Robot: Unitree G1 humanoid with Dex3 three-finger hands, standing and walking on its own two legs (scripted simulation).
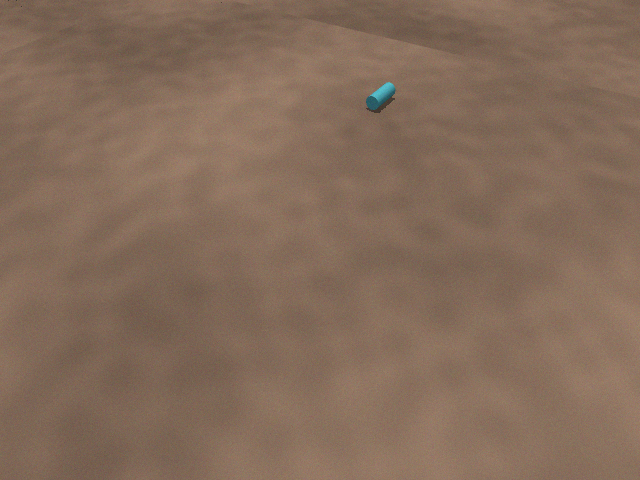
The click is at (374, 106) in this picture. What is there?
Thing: lying bottle
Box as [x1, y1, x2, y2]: [366, 82, 394, 109]
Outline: 394,86 391,83 387,82 371,94 366,99 368,107 371,109 375,109 394,93
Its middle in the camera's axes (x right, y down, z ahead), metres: +0.37 -0.87 +2.35
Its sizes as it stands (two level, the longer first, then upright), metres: 0.227 0.083 0.083
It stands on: the floor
